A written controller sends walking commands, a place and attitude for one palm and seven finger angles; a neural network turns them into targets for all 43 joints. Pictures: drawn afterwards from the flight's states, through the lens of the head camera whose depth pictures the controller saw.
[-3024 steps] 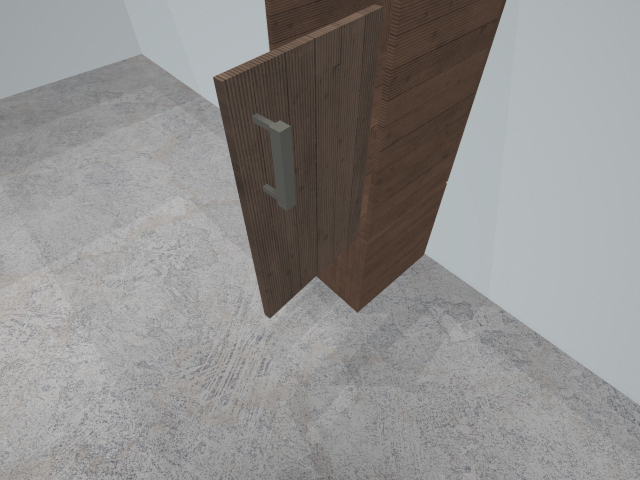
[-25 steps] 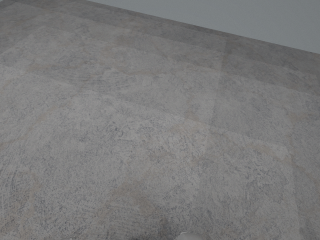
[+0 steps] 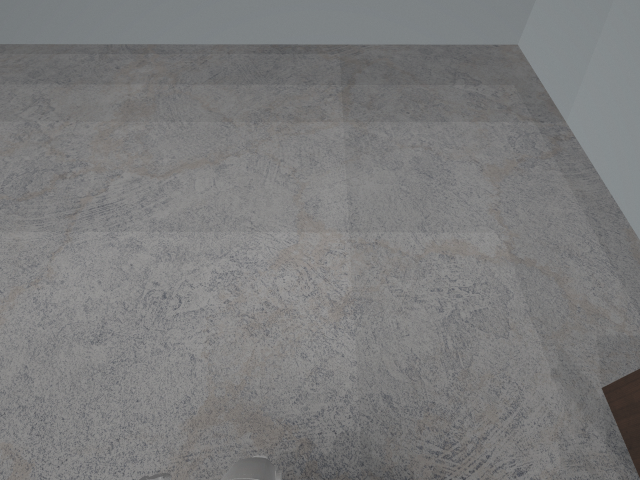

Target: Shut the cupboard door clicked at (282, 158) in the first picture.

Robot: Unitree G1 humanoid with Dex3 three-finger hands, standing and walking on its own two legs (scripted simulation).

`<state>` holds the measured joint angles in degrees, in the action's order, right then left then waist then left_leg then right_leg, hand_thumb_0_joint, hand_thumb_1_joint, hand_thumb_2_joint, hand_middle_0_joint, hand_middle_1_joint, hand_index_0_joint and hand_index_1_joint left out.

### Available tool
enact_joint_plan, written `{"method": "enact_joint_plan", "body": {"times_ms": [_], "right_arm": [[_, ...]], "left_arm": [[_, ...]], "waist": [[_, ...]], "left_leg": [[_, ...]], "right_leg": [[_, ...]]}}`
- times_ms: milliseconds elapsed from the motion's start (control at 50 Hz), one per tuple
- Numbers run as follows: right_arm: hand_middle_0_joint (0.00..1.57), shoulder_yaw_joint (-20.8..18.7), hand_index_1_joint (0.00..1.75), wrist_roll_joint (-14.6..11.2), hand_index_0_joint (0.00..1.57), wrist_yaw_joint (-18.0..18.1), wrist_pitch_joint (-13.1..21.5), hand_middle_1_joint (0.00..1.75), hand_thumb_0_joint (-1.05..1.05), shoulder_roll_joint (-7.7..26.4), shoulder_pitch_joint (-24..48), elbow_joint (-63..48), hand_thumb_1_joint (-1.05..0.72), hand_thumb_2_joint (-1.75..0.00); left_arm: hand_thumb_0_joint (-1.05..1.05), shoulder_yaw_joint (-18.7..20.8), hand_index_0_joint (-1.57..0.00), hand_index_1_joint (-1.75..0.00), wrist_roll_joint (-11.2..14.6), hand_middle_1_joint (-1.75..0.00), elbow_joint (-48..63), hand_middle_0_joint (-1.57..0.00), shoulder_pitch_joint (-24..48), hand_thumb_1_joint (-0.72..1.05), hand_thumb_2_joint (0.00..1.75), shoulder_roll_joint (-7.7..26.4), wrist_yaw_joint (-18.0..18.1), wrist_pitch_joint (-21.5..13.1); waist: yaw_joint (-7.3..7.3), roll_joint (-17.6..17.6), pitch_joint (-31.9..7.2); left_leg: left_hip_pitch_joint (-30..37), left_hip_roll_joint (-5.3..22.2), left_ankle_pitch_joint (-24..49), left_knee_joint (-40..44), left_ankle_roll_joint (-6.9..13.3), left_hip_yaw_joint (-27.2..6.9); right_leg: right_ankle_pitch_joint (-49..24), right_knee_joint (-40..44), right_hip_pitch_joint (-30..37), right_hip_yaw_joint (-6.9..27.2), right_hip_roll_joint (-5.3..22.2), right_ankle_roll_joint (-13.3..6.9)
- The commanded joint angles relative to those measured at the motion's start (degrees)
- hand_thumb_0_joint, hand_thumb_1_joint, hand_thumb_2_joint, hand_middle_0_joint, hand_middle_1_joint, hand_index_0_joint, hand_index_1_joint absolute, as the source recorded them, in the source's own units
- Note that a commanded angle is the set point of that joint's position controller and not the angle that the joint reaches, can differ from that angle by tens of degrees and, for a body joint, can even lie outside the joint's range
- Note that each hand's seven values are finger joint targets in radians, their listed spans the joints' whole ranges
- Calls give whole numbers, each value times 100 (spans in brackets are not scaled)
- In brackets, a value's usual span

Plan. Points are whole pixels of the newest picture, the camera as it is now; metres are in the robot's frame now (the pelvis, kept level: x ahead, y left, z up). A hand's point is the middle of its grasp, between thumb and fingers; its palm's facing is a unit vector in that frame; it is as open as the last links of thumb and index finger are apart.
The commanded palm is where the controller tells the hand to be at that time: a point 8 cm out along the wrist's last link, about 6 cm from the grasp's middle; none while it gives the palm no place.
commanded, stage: turn to face it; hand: left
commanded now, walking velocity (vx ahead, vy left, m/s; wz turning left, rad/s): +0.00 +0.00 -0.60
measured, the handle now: out of the picture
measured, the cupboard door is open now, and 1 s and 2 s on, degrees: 22 22 22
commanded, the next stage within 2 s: take the last steps up to it in 1.82 s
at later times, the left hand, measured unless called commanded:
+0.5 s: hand (220, 438) +0.19 +0.16 -0.16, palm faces -0.31 -0.91 -0.27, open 7.4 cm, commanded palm none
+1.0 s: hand (241, 417) +0.23 +0.14 -0.18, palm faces -0.53 -0.82 -0.19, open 7.4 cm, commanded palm none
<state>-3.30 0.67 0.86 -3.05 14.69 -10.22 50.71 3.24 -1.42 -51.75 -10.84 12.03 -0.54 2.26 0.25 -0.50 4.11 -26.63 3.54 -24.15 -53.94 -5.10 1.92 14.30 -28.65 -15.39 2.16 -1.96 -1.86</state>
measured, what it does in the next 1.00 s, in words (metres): steps on the spot, turning right: left foot, then right foot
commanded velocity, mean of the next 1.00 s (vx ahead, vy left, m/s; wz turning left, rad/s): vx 0.00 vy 0.00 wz -0.60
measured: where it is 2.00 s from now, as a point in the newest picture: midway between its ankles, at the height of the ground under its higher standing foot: outside the picture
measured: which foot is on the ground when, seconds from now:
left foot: up 0.00-0.10, down 0.12-0.48, up 0.50-0.86, down 0.88-1.00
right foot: down 0.00-0.12, up 0.14-0.46, down 0.48-0.88, up 0.90-1.00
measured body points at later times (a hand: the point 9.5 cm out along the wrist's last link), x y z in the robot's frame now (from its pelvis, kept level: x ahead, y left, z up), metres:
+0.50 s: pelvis +0.01 -0.01 -0.02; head +0.04 -0.03 +0.43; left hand +0.21 +0.21 -0.14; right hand -0.04 -0.27 -0.16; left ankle +0.03 +0.14 -0.73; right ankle -0.03 -0.11 -0.74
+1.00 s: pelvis +0.04 +0.01 +0.00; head +0.09 +0.01 +0.44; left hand +0.25 +0.18 -0.16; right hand -0.03 -0.25 -0.12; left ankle +0.11 +0.09 -0.74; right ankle -0.06 -0.08 -0.67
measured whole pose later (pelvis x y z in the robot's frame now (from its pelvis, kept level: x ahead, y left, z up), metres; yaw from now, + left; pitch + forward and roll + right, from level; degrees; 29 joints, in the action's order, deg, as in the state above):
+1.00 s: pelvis +0.04 +0.01 +0.00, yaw -36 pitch +0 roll -2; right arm -0.5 1.7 1.6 -0.5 11.4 -11.4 48.7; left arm 5.1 -1.1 -52.8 -10.2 15.2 -1.6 4.5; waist -0.6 2.5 4.5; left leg -16.4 4.8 -16.8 -32.7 0.8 6.2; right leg 28.4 -60.7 -26.5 0.7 -1.9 2.2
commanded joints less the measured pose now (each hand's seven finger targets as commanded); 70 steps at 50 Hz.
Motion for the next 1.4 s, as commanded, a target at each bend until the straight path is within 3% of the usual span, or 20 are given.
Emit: {"method": "enact_joint_plan", "body": {"times_ms": [0, 60, 100, 120, 200, 360, 420, 440, 460, 520, 600, 800, 820, 860, 980, 1200, 1220, 1240, 1260, 1380], "right_arm": [[20, -76, 30, -36, 20, 43, 182, 30, 0, 375, 25, -539, -90, -90], [20, -69, 30, -31, 20, 108, 269, 30, 0, 453, -561, -347, -90, -90], [20, -207, 30, 75, 20, 126, 319, 30, 0, 1286, -759, -425, -90, -90], [20, -180, 30, 122, 20, 147, 306, 30, 0, 1329, -741, -495, -90, -90], [20, -58, 30, 116, 20, 189, 341, 30, 0, 876, -175, -606, -90, -90], [20, -213, 30, 125, 20, 101, 269, 30, 0, 1040, -589, -285, -90, -90], [20, -257, 30, 78, 20, 55, 232, 30, 0, 1082, -342, -308, -90, -90], [20, -251, 30, 23, 20, 14, 224, 30, 0, 908, -320, -369, -90, -90], [20, -110, 30, -2, 20, -13, 219, 30, 0, 393, -114, -633, -90, -90], [20, -113, 30, 6, 20, 80, 111, 30, 0, 584, 255, -645, -90, -90], [20, -104, 30, 29, 20, -6, 88, 30, 0, 486, -145, -346, -90, -90], [20, -59, 30, -43, 20, 84, 244, 30, 0, 415, -506, -354, -90, -90], [20, -74, 30, -16, 20, 112, 301, 30, 0, 612, -714, -305, -90, -90], [20, -181, 30, 100, 20, 136, 316, 30, 0, 1381, -918, -433, -90, -90], [20, -74, 30, 122, 20, 175, 335, 30, 0, 866, -384, -505, -90, -90], [20, -260, 30, 87, 20, 43, 238, 30, 0, 1075, -488, -228, -90, -90], [20, -265, 30, 48, 20, 17, 236, 30, 0, 996, -408, -271, -90, -90], [20, -171, 30, -9, 20, -17, 225, 30, 0, 568, -329, -459, -90, -90], [20, -109, 30, 5, 20, 0, 160, 30, 0, 476, 77, -687, -90, -90], [20, -99, 30, 44, 20, 7, 86, 30, 0, 478, -164, -274, -90, -90]], "left_arm": [[0, 367, -20, -30, -27, -30, 425, -20, -22, 90, 90, 1284, 88, -95], [0, 346, -20, -30, 50, -30, 493, -20, 264, 90, 90, 1151, 71, -30], [0, 224, -20, -30, 110, -30, 648, -20, 67, 90, 90, 594, -16, -3], [0, 247, -20, -30, 56, -30, 712, -20, 121, 90, 90, 752, -38, 0], [0, 302, -20, -30, 30, -30, 477, -20, 163, 90, 90, 667, -169, 65], [0, 198, -20, -30, 36, -30, 587, -20, 561, 90, 90, 450, -203, 63], [0, 233, -20, -30, 26, -30, 456, -20, 25, 90, 90, 611, -177, -11], [0, 298, -20, -30, -5, -30, 324, -20, -389, 90, 90, 977, -133, -64], [0, 422, -20, -30, -42, -30, 236, -20, -666, 90, 90, 1625, -44, -141], [0, 390, -20, -30, 37, -30, 310, -20, -287, 90, 90, 1478, 122, -113], [0, 268, -20, -30, 19, -30, 487, -20, 256, 90, 90, 1171, 104, -141], [0, 343, -20, -30, 25, -30, 442, -20, 282, 90, 90, 1233, 85, -62], [0, 306, -20, -30, 74, -30, 505, -20, 314, 90, 90, 1066, 66, -24], [0, 217, -20, -30, 94, -30, 690, -20, 134, 90, 90, 671, -13, -17], [0, 274, -20, -30, 42, -30, 476, -20, 285, 90, 90, 613, -172, 106], [0, 205, -20, -30, 26, -30, 467, -20, 244, 90, 90, 567, -160, 6], [0, 250, -20, -30, 11, -30, 353, -20, -182, 90, 90, 798, -130, -43], [0, 356, -20, -30, -43, -30, 242, -20, -560, 90, 90, 1430, -57, -130], [0, 387, -20, -30, 37, -30, 142, -20, -798, 90, 90, 1739, 14, -136], [0, 245, -20, -30, 48, -30, 376, -20, 144, 90, 90, 1103, 111, -169]], "waist": [[-90, 954, -678], [210, 728, -713], [209, -1701, -760], [235, -1401, -705], [-27, -882, -520], [219, -1257, -565], [-134, -979, -696], [-329, -199, -859], [-489, 1855, -779], [-327, 1665, -516], [38, 856, -620], [179, 843, -752], [259, 311, -812], [250, -1650, -797], [53, -908, -558], [-7, -1073, -619], [-235, -574, -815], [-423, 1207, -955], [-562, 1608, -751], [4, 933, -675]], "left_leg": [[181, -99, -78, 986, 74, -69], [1647, -117, 1105, 2799, 152, -56], [2383, 1972, 1737, 3798, 985, -2087], [1992, 2446, 1940, 3824, 1427, -2266], [1934, 1655, 3437, 3379, 1241, -585], [2053, 1736, 3541, 2955, 1162, 209], [1518, 1585, 2780, 2147, 748, 556], [815, 1268, 1948, 1277, 439, 769], [-778, 326, -1043, -50, 88, 1060], [-1248, 349, -752, -1492, 91, -272], [-420, 261, 155, -901, -11, -75], [1190, -148, 912, 2387, 76, -17], [1904, 134, 1241, 3124, 179, -225], [2265, 2375, 2482, 3721, 1261, -2182], [2008, 1586, 3314, 3373, 1200, -395], [1641, 1683, 2899, 2429, 842, 519], [1222, 1462, 2433, 1723, 563, 721], [-128, 728, 349, 487, 185, 1114], [-857, 201, -1443, -603, 56, 567], [-565, 281, 138, -1009, -45, -72]], "right_leg": [[-1949, 682, 582, 1791, 1455, -916], [-1459, 151, -328, 1655, 996, -405], [1588, -1771, -1621, 291, -229, 203], [2124, -2860, -1619, 57, -34, 278], [1305, -3776, -1681, -178, 342, 490], [1175, -1673, -732, -790, 228, 405], [-89, -47, 459, -895, 162, 255], [-739, 583, 1381, -249, 657, 53], [-2307, 977, 2062, 1797, 2145, -572], [-2091, 1020, 1191, 2020, 2109, -1066], [-1834, 906, 594, 1039, 1458, -784], [-1842, 226, 77, 1707, 1173, -556], [-1268, -137, -452, 1444, 788, -270], [2176, -2410, -1598, -15, -164, 276], [1202, -3613, -1579, -214, 345, 519], [197, -287, 177, -898, 168, 281], [-453, 493, 987, -595, 369, 145], [-1775, 999, 1996, 1150, 1710, -330], [-3267, 945, 1615, 2032, 2495, -935], [-2598, 801, 828, 954, 1441, -781]]}}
